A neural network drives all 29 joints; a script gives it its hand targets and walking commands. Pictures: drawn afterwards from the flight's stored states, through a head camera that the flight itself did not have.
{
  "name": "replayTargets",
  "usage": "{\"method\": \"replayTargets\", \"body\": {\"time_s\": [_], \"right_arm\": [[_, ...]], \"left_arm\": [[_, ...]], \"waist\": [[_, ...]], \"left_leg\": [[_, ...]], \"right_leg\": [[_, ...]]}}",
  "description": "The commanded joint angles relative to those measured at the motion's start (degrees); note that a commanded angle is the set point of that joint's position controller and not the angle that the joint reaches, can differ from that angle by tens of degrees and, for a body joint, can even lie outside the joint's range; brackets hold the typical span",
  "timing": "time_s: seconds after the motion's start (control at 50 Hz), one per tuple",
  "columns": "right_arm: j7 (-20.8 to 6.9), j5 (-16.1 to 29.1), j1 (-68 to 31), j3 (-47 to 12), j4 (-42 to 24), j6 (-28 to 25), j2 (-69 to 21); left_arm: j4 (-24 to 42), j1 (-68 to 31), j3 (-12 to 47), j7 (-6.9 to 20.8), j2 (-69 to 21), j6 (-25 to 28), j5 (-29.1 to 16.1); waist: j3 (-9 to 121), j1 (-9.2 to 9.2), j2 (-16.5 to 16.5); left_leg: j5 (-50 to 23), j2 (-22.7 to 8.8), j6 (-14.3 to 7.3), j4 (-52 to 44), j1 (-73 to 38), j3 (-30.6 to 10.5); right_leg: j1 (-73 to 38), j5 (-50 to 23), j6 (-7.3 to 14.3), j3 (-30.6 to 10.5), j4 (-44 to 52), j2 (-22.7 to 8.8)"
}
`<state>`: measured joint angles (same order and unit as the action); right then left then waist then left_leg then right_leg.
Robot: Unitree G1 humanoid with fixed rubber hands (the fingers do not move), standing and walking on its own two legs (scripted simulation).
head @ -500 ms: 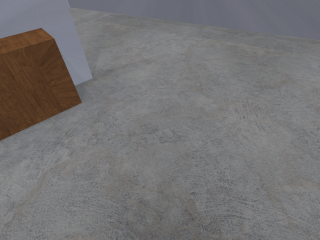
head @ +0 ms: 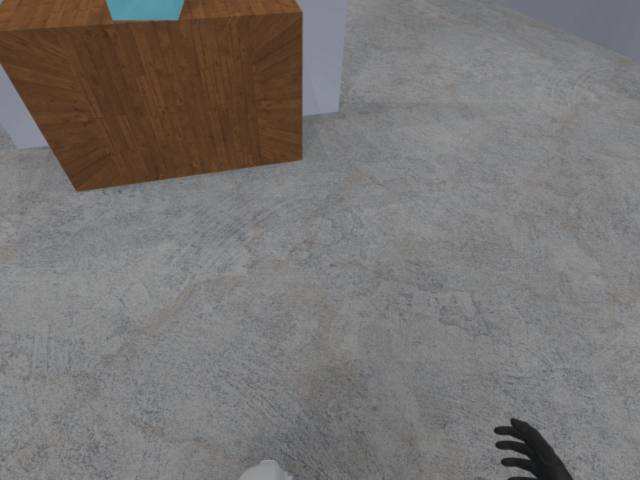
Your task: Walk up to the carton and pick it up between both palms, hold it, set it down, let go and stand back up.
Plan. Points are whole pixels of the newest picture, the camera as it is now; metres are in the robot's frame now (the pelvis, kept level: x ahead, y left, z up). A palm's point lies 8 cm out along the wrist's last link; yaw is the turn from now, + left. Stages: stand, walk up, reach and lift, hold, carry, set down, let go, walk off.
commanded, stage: walk up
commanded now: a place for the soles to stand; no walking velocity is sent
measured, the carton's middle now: out of the picture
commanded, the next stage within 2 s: none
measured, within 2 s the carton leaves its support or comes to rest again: neither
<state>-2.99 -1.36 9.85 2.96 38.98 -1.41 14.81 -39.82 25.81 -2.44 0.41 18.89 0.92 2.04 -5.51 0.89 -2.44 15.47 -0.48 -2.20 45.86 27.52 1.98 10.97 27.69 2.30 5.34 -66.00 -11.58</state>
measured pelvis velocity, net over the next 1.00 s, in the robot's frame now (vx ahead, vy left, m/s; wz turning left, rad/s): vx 0.47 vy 0.14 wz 0.34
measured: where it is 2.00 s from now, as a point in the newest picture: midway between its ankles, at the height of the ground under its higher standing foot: (231, 280)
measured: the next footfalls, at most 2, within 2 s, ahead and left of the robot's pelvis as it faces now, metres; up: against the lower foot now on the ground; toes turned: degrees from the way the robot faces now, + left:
right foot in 0.34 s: +0.37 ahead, -0.11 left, +0.00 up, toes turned +0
left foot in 0.78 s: +0.52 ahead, +0.26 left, +0.00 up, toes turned +21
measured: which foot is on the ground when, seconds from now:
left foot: down 0.00-0.36, up 0.38-0.76, down 0.78-1.00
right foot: up 0.00-0.32, down 0.34-0.80, up 0.82-1.00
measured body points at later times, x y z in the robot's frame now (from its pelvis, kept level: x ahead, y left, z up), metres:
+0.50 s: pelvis +0.26 +0.01 +0.02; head +0.27 -0.02 +0.46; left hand +0.31 +0.29 -0.07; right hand +0.37 -0.25 -0.12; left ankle +0.20 +0.11 -0.61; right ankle +0.33 -0.11 -0.70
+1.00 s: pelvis +0.47 +0.14 +0.02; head +0.48 +0.17 +0.46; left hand +0.46 +0.42 -0.11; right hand +0.65 -0.09 -0.08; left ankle +0.48 +0.24 -0.70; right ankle +0.51 +0.00 -0.62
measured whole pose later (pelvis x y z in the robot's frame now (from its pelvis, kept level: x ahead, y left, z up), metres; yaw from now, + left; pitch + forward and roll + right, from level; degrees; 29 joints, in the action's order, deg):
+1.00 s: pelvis +0.47 +0.14 +0.02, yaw +20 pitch -3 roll +0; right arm -0.4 -1.8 18.6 2.7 38.8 -2.3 13.5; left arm -36.2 21.5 -1.5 1.4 18.5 0.5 2.0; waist -5.4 -0.9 -4.9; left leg 17.2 1.3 -2.7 39.1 18.7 2.7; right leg 27.3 22.9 0.7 1.3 -70.1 -6.0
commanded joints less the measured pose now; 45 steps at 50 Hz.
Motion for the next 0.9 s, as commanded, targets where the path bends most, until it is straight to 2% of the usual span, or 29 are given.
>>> {"method": "replayTargets", "body": {"time_s": [0.0,0.04,0.08,0.12,0.2,0.24,0.26,0.28,0.3,0.32,0.34,0.36,0.38,0.4,0.44,0.48,0.54,0.6,0.66,0.7,0.72,0.74,0.76,0.78,0.8,0.82,0.84,0.86,0.88], "right_arm": [[3.44,0.39,8.2,4.38,-1.93,0.11,14.8],[2.66,-0.03,6.95,2.8,-1.51,-0.85,10.6],[2.24,-0.51,6.98,2.3,-1.55,-1.77,9.41],[1.98,-0.69,7.56,2.25,-1.05,-2.51,9.52],[1.05,-1.02,9.14,2.61,-0.57,-2.61,10.13],[0.67,-0.44,10.67,2.86,-0.39,-2.28,10.47],[0.51,-0.15,10.82,2.7,-0.55,-2.08,10.15],[0.4,-0.14,11.27,2.35,-0.85,-1.96,9.32],[0.27,-0.36,12.67,1.6,-1.22,-2.0,7.5],[0.04,-0.74,15.09,0.08,-1.89,-2.06,3.81],[0.36,-0.73,18.3,0.63,-3.72,-1.12,5.53],[0.86,-2.22,15.75,1.81,-3.78,0.25,10.06],[0.68,-2.72,12.97,2.65,-4.27,0.85,11.74],[0.35,-2.16,10.81,2.48,-4.69,0.81,10.32],[-0.68,-1.63,10.29,2.1,-5.35,0.91,7.29],[-1.56,-1.03,11.07,1.57,-4.93,1.15,5.18],[-2.45,-0.14,7.4,1.0,-5.52,0.76,3.55],[-3.0,-0.28,3.32,0.78,-6.32,-0.03,2.7],[-3.13,-0.84,1.31,1.28,-6.49,-0.64,2.67],[-2.65,-1.12,1.73,1.8,-6.78,-0.99,3.43],[-2.14,-1.35,5.04,2.24,-6.2,-1.28,4.27],[-1.29,-1.6,11.68,3.16,-4.5,-1.59,6.28],[-0.16,-1.8,19.82,4.47,-2.21,-1.75,9.49],[1.24,-2.82,23.81,5.25,-1.74,-1.78,14.17],[2.43,-1.1,22.01,6.25,-4.38,-1.15,19.74],[3.43,0.6,18.97,6.12,-4.77,-0.78,19.03],[3.8,0.8,16.41,4.93,-4.9,-0.78,17.02],[4.18,0.06,13.71,4.69,-5.16,-0.8,15.68],[4.03,-0.28,11.14,4.22,-5.65,-1.0,13.31]], "left_arm": [[11.17,-2.08,-1.36,1.58,4.18,3.31,-0.69],[9.85,-0.11,-1.51,1.49,4.23,3.0,-0.31],[9.35,-0.61,-1.27,1.58,3.53,2.19,-0.11],[10.67,-4.54,-0.9,1.53,2.77,1.94,-0.56],[11.54,-7.59,-0.68,1.58,1.08,2.97,-0.64],[11.65,-7.07,-1.27,1.34,1.3,3.33,0.0],[11.59,-5.37,-1.7,0.98,1.73,3.6,0.33],[10.94,-1.72,-2.3,0.41,2.74,3.97,0.72],[9.86,3.62,-2.95,-0.32,4.48,4.31,1.09],[9.16,9.99,-3.53,-1.06,8.11,4.63,2.28],[9.25,9.44,-5.15,-1.77,13.71,3.84,2.21],[8.59,5.81,-5.07,-2.49,11.55,2.84,1.58],[9.28,3.84,-3.67,-2.8,8.96,2.8,0.71],[9.13,2.85,-3.06,-2.91,8.25,3.22,0.9],[8.14,-2.47,-2.14,-2.56,6.83,4.34,1.08],[6.65,-4.19,-1.64,-2.0,6.39,5.14,1.04],[4.2,-3.59,-1.64,-1.86,7.05,5.83,1.31],[3.2,-2.96,-1.87,-1.51,8.37,5.8,1.04],[2.57,-1.53,-2.24,-1.47,9.91,4.98,0.64],[2.74,-1.04,-2.34,-1.42,10.69,3.9,0.55],[2.97,-1.26,-2.19,-1.34,10.74,3.24,0.49],[3.25,-0.14,-1.63,-1.17,9.46,2.63,0.56],[3.3,3.64,-0.4,-0.87,6.15,2.04,0.72],[4.94,6.7,1.46,-0.04,1.9,1.57,1.0],[8.35,6.38,0.14,0.27,5.32,0.94,-0.83],[9.31,-1.5,-1.14,0.35,9.09,0.12,-0.14],[10.08,-2.62,-1.27,0.54,8.47,0.19,-0.35],[9.44,-0.82,-0.74,0.56,6.2,0.53,-0.65],[8.6,0.36,-0.72,0.61,5.47,0.65,-0.4]], "waist": [[3.38,-4.55,11.88],[3.57,-2.23,11.29],[3.93,-1.91,9.76],[1.21,-2.52,8.93],[2.24,-3.31,8.45],[2.88,-3.03,5.83],[2.79,-1.74,3.92],[3.74,0.41,1.97],[6.37,3.15,-0.91],[11.76,6.15,-9.61],[11.77,4.65,-15.4],[8.58,3.15,-6.83],[3.12,3.22,-3.07],[0.53,3.75,-1.4],[-2.42,1.57,-3.27],[-1.68,0.31,-5.39],[-2.32,0.65,-6.56],[-1.64,1.13,-6.36],[-0.89,1.74,-5.71],[-1.22,0.98,-4.8],[-0.53,-0.99,-3.03],[2.74,-4.22,0.94],[8.76,-7.34,8.65],[13.25,-8.16,20.33],[14.05,-8.18,19.21],[9.67,-9.25,10.82],[5.2,-7.51,10.1],[2.86,-5.67,11.62],[1.82,-3.96,11.47]], "left_leg": [[7.55,-14.4,-12.82,-27.81,-19.68,-29.07],[2.17,-12.06,-12.86,-26.99,-11.97,-24.8],[-0.22,-12.14,-13.74,-27.88,-10.52,-24.1],[-1.03,-12.11,-14.13,-29.47,-9.16,-23.18],[-5.86,-7.59,-10.45,-26.45,-6.53,-16.9],[-3.25,-7.7,-9.49,-23.93,-6.42,-17.37],[-2.73,-7.38,-8.5,-21.17,-4.8,-17.31],[-3.69,-6.09,-6.96,-15.64,-2.19,-16.27],[-4.23,-3.32,-4.77,-6.32,1.02,-13.52],[1.41,1.49,-1.22,13.66,6.5,-7.48],[19.47,7.31,2.55,27.22,15.7,-3.36],[16.08,1.68,2.14,33.41,18.18,-6.27],[11.82,0.68,2.63,35.51,19.17,-7.56],[8.87,-0.24,2.66,34.94,19.76,-7.96],[4.6,-2.83,3.11,28.32,15.32,-8.77],[3.72,-3.66,3.85,24.36,12.16,-7.84],[1.4,-5.07,4.05,12.86,11.54,-6.12],[-4.25,-5.0,2.82,0.22,4.69,-2.9],[-9.08,-3.71,1.17,-5.42,-1.99,0.49],[-6.72,-3.1,0.19,-8.44,-4.82,1.3],[-6.18,-2.12,-0.35,-10.42,-9.72,1.7],[-4.32,0.19,-1.26,-10.79,-18.29,1.48],[-0.17,1.29,-2.56,-10.59,-28.78,-1.4],[11.45,-10.71,-5.52,-13.7,-36.78,-21.04],[25.48,-19.99,-11.77,-28.44,-36.61,-47.98],[30.33,-21.17,-11.69,-34.06,-29.88,-50.55],[21.17,-19.63,-9.49,-32.72,-26.54,-43.15],[10.28,-18.8,-9.95,-29.67,-22.75,-35.81],[6.7,-16.77,-10.42,-28.78,-17.43,-29.53]], "right_leg": [[27.84,-6.94,0.41,-5.5,-8.03,0.76],[21.71,-5.17,-0.57,-6.54,-3.86,0.93],[22.01,-5.13,-1.74,-5.78,0.69,1.49],[23.96,-7.26,-2.6,-5.14,9.7,1.17],[14.13,-19.06,-1.63,-2.05,23.67,5.08],[8.78,-21.72,-0.47,-0.59,26.92,6.87],[4.15,-22.88,0.14,0.0,29.42,7.58],[-2.73,-21.52,0.94,0.17,30.78,8.84],[-10.91,-17.62,2.37,-1.49,31.44,8.15],[-19.36,-1.35,6.4,-18.82,37.44,-5.0],[-21.24,16.27,13.46,-47.89,51.89,-20.1],[-15.29,30.1,15.99,-54.0,54.85,-21.85],[-11.35,26.68,12.99,-44.94,55.18,-18.95],[-8.9,17.44,11.55,-35.34,53.06,-16.11],[0.06,6.82,9.85,-20.78,53.24,-11.11],[1.9,1.27,10.37,-14.74,53.45,-9.65],[1.23,-6.8,11.49,-7.04,54.09,-9.51],[2.35,-11.05,9.98,0.69,52.78,-7.14],[2.17,-10.71,9.51,3.37,52.13,-7.94],[0.88,-13.25,9.25,4.04,48.87,-9.23],[1.94,-14.61,8.49,5.56,44.16,-8.97],[3.9,-19.51,6.98,7.87,33.27,-6.62],[7.57,-19.74,4.83,9.93,16.65,-2.62],[17.84,0.62,2.19,8.76,0.11,1.46],[27.12,5.53,-0.42,1.75,-6.38,7.97],[27.85,1.95,-0.34,-4.66,-11.23,5.53],[28.75,-2.09,-0.32,-6.79,-12.98,4.88],[28.38,-4.53,-0.73,-6.3,-13.1,3.87],[25.97,-5.38,-0.81,-6.72,-9.83,2.75]]}}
